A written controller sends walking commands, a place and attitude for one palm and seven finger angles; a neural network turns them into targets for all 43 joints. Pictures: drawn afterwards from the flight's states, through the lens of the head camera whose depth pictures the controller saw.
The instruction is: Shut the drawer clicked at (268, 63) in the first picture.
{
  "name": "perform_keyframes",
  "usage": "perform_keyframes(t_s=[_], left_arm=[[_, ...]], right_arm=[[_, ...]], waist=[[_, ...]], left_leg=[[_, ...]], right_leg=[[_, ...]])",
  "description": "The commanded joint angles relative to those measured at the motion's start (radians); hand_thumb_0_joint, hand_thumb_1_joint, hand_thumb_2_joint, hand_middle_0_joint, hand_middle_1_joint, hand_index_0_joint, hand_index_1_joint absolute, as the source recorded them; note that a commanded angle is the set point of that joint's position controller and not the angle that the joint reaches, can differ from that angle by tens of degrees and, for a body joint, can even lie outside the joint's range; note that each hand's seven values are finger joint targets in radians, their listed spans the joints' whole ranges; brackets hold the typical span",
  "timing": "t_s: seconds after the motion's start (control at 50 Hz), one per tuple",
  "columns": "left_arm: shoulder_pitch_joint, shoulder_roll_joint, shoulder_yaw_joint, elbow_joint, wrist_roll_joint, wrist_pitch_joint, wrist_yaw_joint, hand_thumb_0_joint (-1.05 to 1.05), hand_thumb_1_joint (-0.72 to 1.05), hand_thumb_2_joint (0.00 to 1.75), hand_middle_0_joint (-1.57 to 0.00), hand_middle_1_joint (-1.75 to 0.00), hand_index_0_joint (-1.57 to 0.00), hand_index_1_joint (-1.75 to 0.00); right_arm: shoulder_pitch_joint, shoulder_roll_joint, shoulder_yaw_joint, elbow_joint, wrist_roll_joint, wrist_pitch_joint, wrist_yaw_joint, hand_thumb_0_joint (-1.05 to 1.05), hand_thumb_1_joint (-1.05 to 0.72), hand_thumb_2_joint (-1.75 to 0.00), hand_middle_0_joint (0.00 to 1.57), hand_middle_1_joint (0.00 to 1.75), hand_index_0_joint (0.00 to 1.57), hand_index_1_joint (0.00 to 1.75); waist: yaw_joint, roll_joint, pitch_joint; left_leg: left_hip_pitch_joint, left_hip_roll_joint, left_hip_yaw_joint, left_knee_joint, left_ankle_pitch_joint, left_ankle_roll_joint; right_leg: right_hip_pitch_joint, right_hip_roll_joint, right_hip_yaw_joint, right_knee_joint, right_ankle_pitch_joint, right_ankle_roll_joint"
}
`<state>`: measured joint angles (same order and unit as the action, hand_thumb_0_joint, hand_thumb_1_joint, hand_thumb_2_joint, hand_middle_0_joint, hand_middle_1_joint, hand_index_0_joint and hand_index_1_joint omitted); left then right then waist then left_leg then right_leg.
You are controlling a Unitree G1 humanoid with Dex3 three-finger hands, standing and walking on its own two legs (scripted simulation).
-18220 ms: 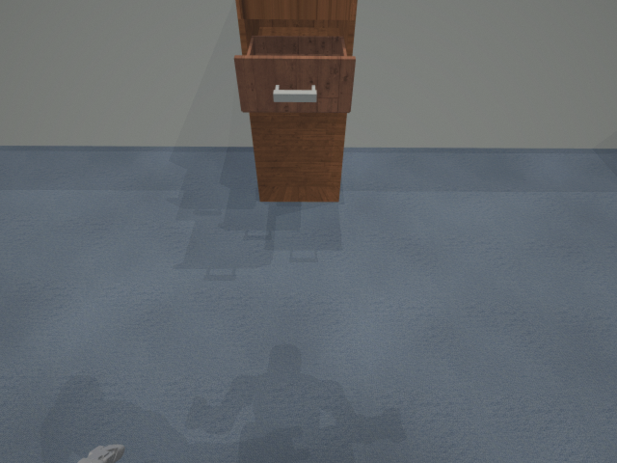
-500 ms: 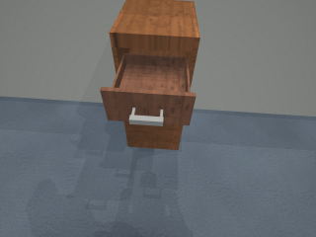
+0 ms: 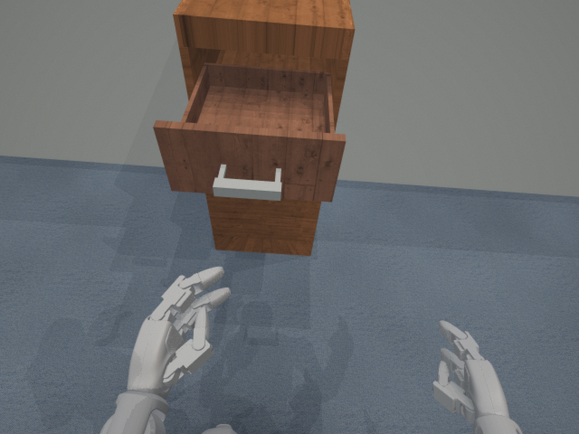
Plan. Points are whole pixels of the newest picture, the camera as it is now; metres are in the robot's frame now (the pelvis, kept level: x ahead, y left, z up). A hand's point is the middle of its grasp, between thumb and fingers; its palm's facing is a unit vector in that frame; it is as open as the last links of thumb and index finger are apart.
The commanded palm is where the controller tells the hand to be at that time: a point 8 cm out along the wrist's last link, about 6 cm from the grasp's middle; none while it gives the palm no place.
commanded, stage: raise the hand and make a fist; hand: left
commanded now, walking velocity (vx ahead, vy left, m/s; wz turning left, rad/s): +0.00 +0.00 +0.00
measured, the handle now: (249, 180) +0.54 +0.10 +0.01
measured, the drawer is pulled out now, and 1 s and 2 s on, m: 0.29 0.29 0.29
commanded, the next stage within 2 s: bring the fist close to the handle in 1.52 s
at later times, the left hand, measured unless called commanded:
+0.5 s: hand (203, 303) +0.27 +0.13 +0.05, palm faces +0.02 -1.00 +0.00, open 3.7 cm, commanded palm +0.24 +0.18 +0.06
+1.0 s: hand (205, 251) +0.31 +0.13 +0.11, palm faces -0.06 -1.00 -0.05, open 3.2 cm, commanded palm +0.30 +0.18 +0.10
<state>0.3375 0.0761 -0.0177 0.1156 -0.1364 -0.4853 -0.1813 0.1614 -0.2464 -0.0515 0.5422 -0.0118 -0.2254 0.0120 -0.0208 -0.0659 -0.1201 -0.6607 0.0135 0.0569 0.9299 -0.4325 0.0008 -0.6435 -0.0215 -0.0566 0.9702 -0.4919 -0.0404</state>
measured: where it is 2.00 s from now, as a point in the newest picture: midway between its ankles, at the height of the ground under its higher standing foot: outside the picture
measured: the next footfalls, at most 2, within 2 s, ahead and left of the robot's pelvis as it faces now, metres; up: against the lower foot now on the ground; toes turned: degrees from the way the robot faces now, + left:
none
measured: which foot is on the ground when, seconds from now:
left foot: down 0.00-1.00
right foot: down 0.00-1.00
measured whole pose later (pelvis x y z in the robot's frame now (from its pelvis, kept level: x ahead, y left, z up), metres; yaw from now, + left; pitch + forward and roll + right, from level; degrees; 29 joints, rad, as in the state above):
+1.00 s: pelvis +0.00 +0.02 +0.02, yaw +1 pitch +7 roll +0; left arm -0.06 0.13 -0.04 0.16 -0.12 -0.22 -0.04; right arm 0.23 -0.22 0.05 0.53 0.03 -0.09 0.00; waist 0.00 0.04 -0.09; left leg -0.56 0.01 0.04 0.84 -0.40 0.02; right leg -0.52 -0.02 -0.08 0.83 -0.43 -0.02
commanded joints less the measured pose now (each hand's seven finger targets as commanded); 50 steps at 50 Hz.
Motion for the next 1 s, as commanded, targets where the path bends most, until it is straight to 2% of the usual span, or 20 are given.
perform_keyframes(t_s=[0.0,0.04,0.06,0.08,0.14,0.18,0.24,0.28,0.32,0.36,0.38,0.44,0.54,0.58,0.66,0.7,0.76,0.82,0.9,0.98], left_arm=[[0.095,0.158,0.12,-0.306,-0.004,-0.014,0.053,0.0,0.9,0.9,-0.6,-0.73,-0.6,-0.73],[-0.015,0.153,0.114,-0.448,-0.012,-0.05,0.092,0.0,0.9,0.9,-0.64,-0.78,-0.64,-0.78],[-0.103,0.162,0.101,-0.532,-0.02,-0.078,0.1,0.0,0.9,0.9,-0.66,-0.8,-0.66,-0.8],[-0.171,0.153,0.076,-0.588,-0.023,-0.114,0.099,0.0,0.9,0.9,-0.68,-0.82,-0.68,-0.82],[-0.228,0.098,-0.041,-0.551,-0.044,-0.159,0.04,0.0,0.9,0.9,-0.74,-0.88,-0.74,-0.88],[-0.256,0.102,-0.073,-0.472,-0.061,-0.126,-0.016,0.0,0.9,0.9,-0.78,-0.93,-0.78,-0.93],[-0.216,0.174,-0.009,-0.265,-0.058,0.018,-0.062,0.0,0.9,0.9,-0.84,-0.99,-0.84,-0.99],[-0.177,0.229,0.069,-0.177,-0.06,0.149,-0.063,0.0,0.9,0.9,-0.88,-1.04,-0.88,-1.04],[-0.178,0.255,0.14,-0.217,-0.078,0.251,-0.022,0.0,0.9,0.9,-0.92,-1.08,-0.92,-1.08],[-0.185,0.251,0.211,-0.241,-0.109,0.291,0.051,0.0,0.9,0.9,-0.96,-1.12,-0.96,-1.12],[-0.211,0.235,0.223,-0.324,-0.121,0.275,0.089,0.0,0.9,0.9,-0.98,-1.14,-0.98,-1.14],[-0.188,0.178,0.184,-0.414,-0.1,0.176,0.164,0.0,0.9,0.9,-1.04,-1.21,-1.04,-1.21],[-0.213,0.089,-0.018,-0.298,-0.011,0.045,0.119,0.0,0.9,0.9,-1.14,-1.32,-1.14,-1.32],[-0.248,0.095,-0.05,-0.241,-0.004,0.063,0.081,0.0,0.9,0.9,-1.18,-1.36,-1.18,-1.36],[-0.358,0.224,0.07,-0.298,-0.009,0.12,0.094,0.0,0.9,0.9,-1.26,-1.45,-1.26,-1.45],[-0.483,0.212,0.094,-0.368,-0.021,0.122,0.137,0.0,0.9,0.9,-1.3,-1.49,-1.3,-1.49],[-0.518,0.182,0.108,-0.393,-0.039,0.106,0.201,0.0,0.9,0.9,-1.36,-1.56,-1.36,-1.56],[-0.515,0.104,0.025,-0.295,-0.025,0.117,0.201,0.0,0.9,0.9,-1.4,-1.6,-1.4,-1.6],[-0.473,0.067,-0.055,-0.082,0.019,0.223,0.135,0.0,0.9,0.9,-1.4,-1.6,-1.4,-1.6],[-0.641,0.14,0.024,-0.062,0.016,0.31,0.124,0.0,0.9,0.9,-1.4,-1.6,-1.4,-1.6]], right_arm=[[-0.056,-0.086,-0.028,-0.24,0.011,0.033,0.005,0.0,-0.9,-0.9,0.2,0.3,0.2,0.3],[0.0,-0.072,-0.027,-0.234,0.007,0.036,-0.001,0.0,-0.9,-0.9,0.2,0.3,0.2,0.3],[0.025,-0.076,-0.022,-0.224,0.002,0.038,-0.007,0.0,-0.9,-0.9,0.2,0.3,0.2,0.3],[0.022,-0.076,-0.02,-0.213,0.003,0.034,-0.018,0.0,-0.9,-0.9,0.2,0.3,0.2,0.3],[0.035,-0.091,-0.001,-0.167,0.016,0.0,-0.044,0.0,-0.9,-0.9,0.2,0.3,0.2,0.3],[0.035,-0.104,0.008,-0.152,0.025,-0.015,-0.061,0.0,-0.9,-0.9,0.2,0.3,0.2,0.3],[0.033,-0.12,0.017,-0.147,0.04,0.0,-0.077,0.0,-0.9,-0.9,0.2,0.3,0.2,0.3],[0.015,-0.122,0.025,-0.177,0.053,0.029,-0.077,0.0,-0.9,-0.9,0.2,0.3,0.2,0.3],[-0.01,-0.11,0.032,-0.216,0.055,0.056,-0.078,0.0,-0.9,-0.9,0.2,0.3,0.2,0.3],[-0.021,-0.091,0.036,-0.219,0.049,0.074,-0.082,0.0,-0.9,-0.9,0.2,0.3,0.2,0.3],[0.004,-0.084,0.036,-0.221,0.043,0.074,-0.079,0.0,-0.9,-0.9,0.2,0.3,0.2,0.3],[0.048,-0.07,0.03,-0.194,0.032,0.05,-0.065,0.0,-0.9,-0.9,0.2,0.3,0.2,0.3],[0.075,-0.106,0.015,-0.141,0.021,0.024,-0.03,0.0,-0.9,-0.9,0.2,0.3,0.2,0.3],[0.073,-0.123,0.007,-0.143,0.031,0.027,-0.03,0.0,-0.9,-0.9,0.2,0.3,0.2,0.3],[0.069,-0.134,0.004,-0.155,0.039,0.044,-0.046,0.0,-0.9,-0.9,0.2,0.3,0.2,0.3],[0.048,-0.115,0.012,-0.154,0.038,0.048,-0.052,0.0,-0.9,-0.9,0.2,0.3,0.2,0.3],[0.049,-0.101,0.02,-0.141,0.031,0.046,-0.052,0.0,-0.9,-0.9,0.2,0.3,0.2,0.3],[0.048,-0.105,0.026,-0.125,0.029,0.049,-0.037,0.0,-0.9,-0.9,0.2,0.3,0.2,0.3],[0.057,-0.121,0.031,-0.137,0.041,0.081,-0.021,0.0,-0.9,-0.9,0.2,0.3,0.2,0.3],[0.029,-0.13,0.041,-0.155,0.053,0.115,-0.036,0.0,-0.9,-0.9,0.2,0.3,0.2,0.3]], waist=[[0.101,0.202,-0.203],[0.052,0.22,-0.267],[0.006,0.162,-0.275],[-0.016,0.176,-0.301],[-0.083,0.118,-0.236],[-0.111,0.052,-0.19],[-0.075,-0.048,-0.165],[-0.015,-0.044,-0.183],[0.042,-0.01,-0.238],[0.069,-0.043,-0.259],[0.07,-0.044,-0.302],[0.053,-0.017,-0.273],[-0.029,0.032,-0.113],[-0.042,0.012,-0.076],[-0.009,0.064,-0.188],[-0.002,0.119,-0.246],[0.005,0.113,-0.283],[-0.013,0.093,-0.216],[-0.018,0.031,-0.09],[-0.007,0.015,-0.092]], left_leg=[[0.018,-0.043,-0.005,-0.02,0.266,0.009],[0.047,-0.027,-0.025,0.027,0.286,0.022],[0.037,-0.018,-0.044,0.057,0.265,0.03],[0.048,-0.013,-0.054,0.08,0.258,0.033],[0.007,0.0,-0.079,0.111,0.18,0.036],[-0.045,0.006,-0.088,0.134,0.13,0.036],[-0.129,-0.006,-0.079,0.109,0.071,0.035],[-0.15,-0.021,-0.06,0.071,0.066,0.035],[-0.097,-0.033,-0.051,0.005,0.104,0.029],[-0.06,-0.03,-0.058,-0.031,0.143,0.021],[-0.032,-0.028,-0.056,-0.047,0.182,0.019],[0.038,-0.017,-0.047,-0.094,0.254,0.014],[0.064,-0.013,-0.052,-0.082,0.198,0.024],[0.058,-0.016,-0.056,-0.083,0.147,0.029],[0.132,-0.018,-0.049,-0.129,0.153,0.032],[0.199,-0.016,-0.056,-0.156,0.192,0.031],[0.269,-0.007,-0.068,-0.171,0.304,0.026],[0.285,0.002,-0.078,-0.183,0.335,0.017],[0.248,0.001,-0.08,-0.212,0.282,0.018],[0.261,-0.014,-0.077,-0.252,0.207,0.023]], right_leg=[[0.073,0.011,0.044,-0.038,0.377,-0.009],[0.037,0.016,0.06,-0.038,0.388,0.002],[0.003,0.024,0.068,-0.038,0.37,0.015],[-0.018,0.024,0.075,-0.039,0.347,0.017],[-0.093,0.025,0.088,-0.073,0.233,0.024],[-0.094,0.018,0.112,-0.101,0.195,0.037],[-0.024,0.002,0.155,-0.168,0.074,0.051],[0.074,-0.022,0.197,-0.217,0.032,0.06],[0.188,-0.039,0.197,-0.241,0.085,0.059],[0.252,-0.042,0.181,-0.242,0.191,0.068],[0.295,-0.046,0.168,-0.23,0.302,0.071],[0.286,-0.028,0.106,-0.193,0.511,0.068],[0.074,0.006,0.055,-0.185,0.334,0.047],[0.037,0.008,0.069,-0.219,0.222,0.041],[0.11,0.014,0.065,-0.241,0.185,0.03],[0.141,0.02,0.041,-0.226,0.237,0.023],[0.178,0.034,0.009,-0.208,0.35,0.017],[0.15,0.036,-0.008,-0.213,0.381,0.018],[0.125,0.037,-0.013,-0.248,0.354,0.02],[0.166,0.033,-0.002,-0.296,0.289,0.018]])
